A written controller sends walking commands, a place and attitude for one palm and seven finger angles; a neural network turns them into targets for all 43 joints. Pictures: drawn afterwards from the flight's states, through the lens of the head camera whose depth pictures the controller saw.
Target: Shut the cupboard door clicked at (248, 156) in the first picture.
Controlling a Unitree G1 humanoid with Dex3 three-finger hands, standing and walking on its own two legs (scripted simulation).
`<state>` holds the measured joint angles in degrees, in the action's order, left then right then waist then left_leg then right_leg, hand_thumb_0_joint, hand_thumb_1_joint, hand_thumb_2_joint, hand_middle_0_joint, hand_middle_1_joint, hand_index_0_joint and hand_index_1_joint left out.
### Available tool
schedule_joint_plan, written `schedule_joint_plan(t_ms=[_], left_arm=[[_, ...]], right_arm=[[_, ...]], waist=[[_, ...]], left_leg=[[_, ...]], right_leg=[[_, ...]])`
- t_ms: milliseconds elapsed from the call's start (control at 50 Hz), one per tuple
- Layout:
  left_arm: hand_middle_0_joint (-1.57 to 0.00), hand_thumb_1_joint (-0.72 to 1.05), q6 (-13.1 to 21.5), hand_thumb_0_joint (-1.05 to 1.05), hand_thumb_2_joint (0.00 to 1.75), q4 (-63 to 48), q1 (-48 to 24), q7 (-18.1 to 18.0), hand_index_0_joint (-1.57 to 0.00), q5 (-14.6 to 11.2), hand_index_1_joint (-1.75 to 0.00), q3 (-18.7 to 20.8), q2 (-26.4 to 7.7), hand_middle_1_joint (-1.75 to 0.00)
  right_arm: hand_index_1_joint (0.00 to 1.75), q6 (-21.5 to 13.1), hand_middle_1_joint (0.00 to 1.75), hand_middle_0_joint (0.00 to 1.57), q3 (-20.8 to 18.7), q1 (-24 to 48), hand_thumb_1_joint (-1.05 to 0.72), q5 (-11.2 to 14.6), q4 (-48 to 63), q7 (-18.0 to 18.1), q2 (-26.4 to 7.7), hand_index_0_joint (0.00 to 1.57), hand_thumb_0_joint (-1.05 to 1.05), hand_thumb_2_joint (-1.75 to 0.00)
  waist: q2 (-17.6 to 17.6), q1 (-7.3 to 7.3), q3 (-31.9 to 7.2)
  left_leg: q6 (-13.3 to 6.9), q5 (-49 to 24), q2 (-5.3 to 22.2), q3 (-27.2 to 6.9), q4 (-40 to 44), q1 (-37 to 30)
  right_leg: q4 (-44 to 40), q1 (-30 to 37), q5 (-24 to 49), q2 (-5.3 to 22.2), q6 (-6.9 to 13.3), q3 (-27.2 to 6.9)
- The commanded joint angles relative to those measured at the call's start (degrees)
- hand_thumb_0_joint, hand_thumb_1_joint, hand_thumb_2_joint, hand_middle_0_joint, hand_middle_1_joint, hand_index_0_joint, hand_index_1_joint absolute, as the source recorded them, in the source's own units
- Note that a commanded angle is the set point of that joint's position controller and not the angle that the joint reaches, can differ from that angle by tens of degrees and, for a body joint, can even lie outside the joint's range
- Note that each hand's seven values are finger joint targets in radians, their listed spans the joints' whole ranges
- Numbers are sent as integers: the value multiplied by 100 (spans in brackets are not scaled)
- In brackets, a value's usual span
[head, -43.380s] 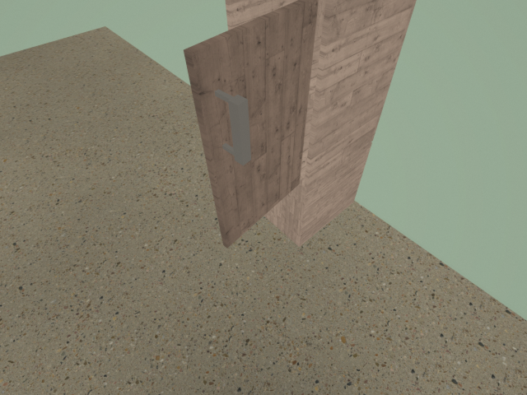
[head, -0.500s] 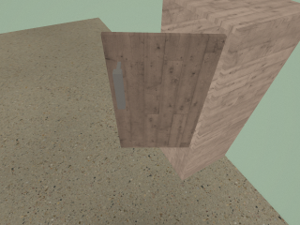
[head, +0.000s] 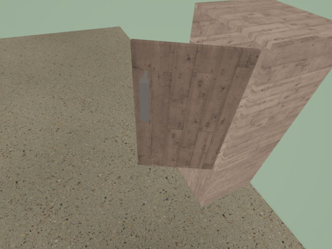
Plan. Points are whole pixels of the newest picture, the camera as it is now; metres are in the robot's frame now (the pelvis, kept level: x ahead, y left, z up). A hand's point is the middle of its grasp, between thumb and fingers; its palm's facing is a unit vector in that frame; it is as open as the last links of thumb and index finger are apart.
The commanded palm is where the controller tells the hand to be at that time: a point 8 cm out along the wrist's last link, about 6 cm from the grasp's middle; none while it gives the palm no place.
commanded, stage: shuffle to correct the standing spot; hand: left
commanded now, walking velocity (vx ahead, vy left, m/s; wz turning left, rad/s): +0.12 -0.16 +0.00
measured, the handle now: (145, 96) +0.53 +0.11 +0.09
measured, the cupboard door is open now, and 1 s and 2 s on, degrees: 62 62 62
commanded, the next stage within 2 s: come to a stop and stand still in 0.50 s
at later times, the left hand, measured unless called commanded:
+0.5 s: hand out of the picture +0.03 +0.12 -0.19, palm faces -0.02 -1.00 -0.09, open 7.4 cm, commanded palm none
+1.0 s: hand out of the picture +0.09 +0.09 -0.19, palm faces +0.06 -0.99 -0.14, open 7.3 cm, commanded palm none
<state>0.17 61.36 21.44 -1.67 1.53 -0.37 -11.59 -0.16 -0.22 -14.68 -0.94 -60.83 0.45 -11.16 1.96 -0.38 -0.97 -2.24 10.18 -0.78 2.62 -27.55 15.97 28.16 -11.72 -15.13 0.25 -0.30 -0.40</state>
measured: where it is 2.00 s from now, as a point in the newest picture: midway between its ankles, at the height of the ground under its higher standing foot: outside the picture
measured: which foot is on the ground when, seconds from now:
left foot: down 0.00-0.60, up 0.62-0.78, down 0.80-1.00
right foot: down 0.00-0.38, up 0.40-0.58, down 0.60-1.00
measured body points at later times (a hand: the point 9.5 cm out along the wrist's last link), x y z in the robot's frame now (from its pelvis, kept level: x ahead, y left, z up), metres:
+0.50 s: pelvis +0.05 -0.04 +0.00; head +0.06 -0.01 +0.44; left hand +0.03 +0.17 -0.18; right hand +0.04 -0.26 -0.15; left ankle +0.05 +0.08 -0.74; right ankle +0.02 -0.14 -0.71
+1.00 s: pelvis +0.09 -0.07 +0.00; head +0.12 -0.04 +0.45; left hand +0.09 +0.14 -0.17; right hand +0.15 -0.30 -0.14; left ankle +0.11 +0.02 -0.74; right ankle +0.08 -0.18 -0.74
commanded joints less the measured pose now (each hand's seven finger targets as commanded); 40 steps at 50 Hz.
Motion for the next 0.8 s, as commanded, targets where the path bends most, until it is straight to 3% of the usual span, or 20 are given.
schedule_joint_plan(t_ms=[0, 100, 160, 220, 260, 300, 320, 360, 380, 400, 460, 520, 540, 580, 600, 620, 640, 680, 740, 780], left_arm=[[-20, 90, -18, 0, 90, -214, 511, 58, -20, 25, -30, 98, -335, -30], [-20, 90, -25, 0, 90, -293, 722, 132, -20, 41, -30, 164, -259, -30], [-20, 90, 0, 0, 90, -320, 764, 132, -20, 20, -30, 203, -315, -30], [-20, 90, 16, 0, 90, -309, 835, 81, -20, -3, -30, 268, -422, -30], [-20, 90, 28, 0, 90, -304, 785, 59, -20, -7, -30, 283, -405, -30], [-20, 90, 10, 0, 90, -301, 681, 63, -20, -8, -30, 271, -333, -30], [-20, 90, -3, 0, 90, -322, 663, 85, -20, -14, -30, 257, -207, -30], [-20, 90, -25, 0, 90, -402, 534, 121, -20, 22, -30, 237, -22, -30], [-20, 90, -48, 0, 90, -546, 171, 126, -20, 62, -30, 260, -86, -30], [-20, 90, -48, 0, 90, -662, -75, 153, -20, 66, -30, 294, -114, -30], [-20, 90, -53, 0, 90, -651, -81, 255, -20, 23, -30, 318, 168, -30], [-20, 90, -40, 0, 90, -378, 455, 260, -20, 21, -30, 320, 207, -30], [-20, 90, -15, 0, 90, -325, 644, 224, -20, 20, -30, 363, 45, -30], [-20, 90, 7, 0, 90, -269, 913, 107, -20, 51, -30, 496, -656, -30], [-20, 90, 17, 0, 90, -317, 965, 51, -20, 30, -30, 501, -682, -30], [-20, 90, 44, 0, 90, -360, 661, 7, -20, 38, -30, 480, -564, -30], [-20, 90, 72, 0, 90, -409, 294, -32, -20, 40, -30, 427, -403, -30], [-20, 90, 113, 0, 90, -461, -134, -70, -20, 51, -30, 332, -311, -30], [-20, 90, 125, 0, 90, -393, -265, -69, -20, -73, -30, 249, -268, -30], [-20, 90, 49, 0, 90, -422, 0, -74, -20, -104, -30, 211, -46, -30]], right_arm=[[30, -22, 30, 20, -225, -169, -90, -34, 265, 84, -821, 20, 0, -90], [30, -41, 30, 20, -300, -200, -90, -39, 332, 130, -807, 20, 0, -90], [30, -64, 30, 20, -284, -192, -90, -37, 367, 142, -593, 20, 0, -90], [30, -112, 30, 20, -195, -230, -90, -22, 353, 145, -194, 20, 0, -90], [30, -158, 30, 20, -165, -221, -90, -21, 319, 159, -89, 20, 0, -90], [30, -209, 30, 20, -156, -439, -90, -11, 176, 161, -42, 20, 0, -90], [30, -236, 30, 20, -177, -621, -90, -11, 54, 187, -186, 20, 0, -90], [30, -204, 30, 20, -348, -1087, -90, -59, -111, 250, -773, 20, 0, -90], [30, -200, 30, 20, -384, -1268, -90, -84, -145, 276, -816, 20, 0, -90], [30, -207, 30, 20, -371, -1249, -90, -87, -131, 294, -781, 20, 0, -90], [30, -240, 30, 20, -378, -657, -90, -124, 40, 277, -772, 20, 0, -90], [30, -158, 30, 20, -389, -410, -90, -98, 110, 229, -685, 20, 0, -90], [30, -131, 30, 20, -384, -414, -90, -87, 140, 202, -541, 20, 0, -90], [30, -104, 30, 20, -255, -306, -90, -41, 385, 133, 50, 20, 0, -90], [30, -63, 30, 20, -267, -57, -90, -42, 492, 119, 35, 20, 0, -90], [30, -53, 30, 20, -267, 77, -90, -42, 504, 114, 16, 20, 0, -90], [30, -55, 30, 20, -256, -56, -90, -41, 431, 94, 34, 20, 0, -90], [30, -44, 30, 20, -157, -325, -90, -8, 258, 50, 326, 20, 0, -90], [30, -92, 30, 20, -72, -774, -90, 37, -51, 64, 331, 20, 0, -90], [30, -123, 30, 20, -136, -526, -90, 34, 68, 113, -235, 20, 0, -90]], waist=[[-475, -1, 772], [-488, -60, 655], [-71, -40, 703], [834, -27, 658], [698, 16, 611], [186, 122, 414], [-130, 169, 381], [-1712, 307, 458], [-1740, 429, 731], [-1240, 382, 902], [-1010, 130, 510], [-798, -115, 351], [-441, -215, 304], [1309, -384, 283], [1064, -485, 235], [1004, -361, 509], [679, -159, 598], [347, 56, 449], [163, 168, 249], [-544, -88, 104]], left_leg=[[-174, 2575, 1031, -1270, 1292, 432], [-264, 2440, 1124, -1221, 1089, 578], [-106, 1963, 744, -716, 333, 636], [54, 1112, 226, 128, -929, 927], [75, 1034, 224, 234, -1140, 798], [43, 567, 365, 199, -434, 98], [-64, 34, 690, -114, -132, -387], [-708, 113, 2028, -1907, 903, -1035], [-1042, -142, 2470, -2387, 1253, -960], [-1216, -451, 2614, -2413, 1271, -787], [-914, -700, 2130, -1353, 1083, -254], [-416, 486, 1409, -693, 528, 692], [-233, 1128, 1121, -527, 153, 1089], [88, 2132, 164, 554, -1651, 2156], [42, 2421, 199, 335, -2665, 2081], [32, 2222, 350, 62, -3182, 2164], [68, 1990, 469, -31, -3219, 1978], [182, 1754, 424, 96, -2015, 1029], [272, -308, 278, 173, 235, -463], [-147, -2464, 1222, -647, 346, -461]], right_leg=[[-258, -605, -955, 129, 221, -103], [-206, -448, -712, 115, 275, -61], [-709, -580, -1078, 365, 434, -641], [-1250, -311, -981, 860, 755, -1370], [-1095, -256, 30, 1027, 959, -1374], [-577, -386, 512, 730, 834, -853], [-177, -705, 560, 431, 644, -526], [1302, -1772, -784, -172, 216, 396], [2208, -2222, -1552, -52, 207, 294], [2492, -2376, -1570, 199, 237, 30], [1686, -1390, -1123, 350, 136, 210], [203, 236, 123, -32, 71, 847], [-242, 749, 81, 88, 98, 656], [-1348, 1148, -1189, 1661, 761, -1198], [-1698, 803, -1395, 2076, 1172, -1680], [-1685, 451, -678, 2050, 1291, -1751], [-1467, 258, 173, 1987, 1322, -1355], [-999, -77, 1693, 1654, 1113, -371], [-220, -220, 2125, 1035, 563, 219], [-121, -92, 959, 630, 88, 346]])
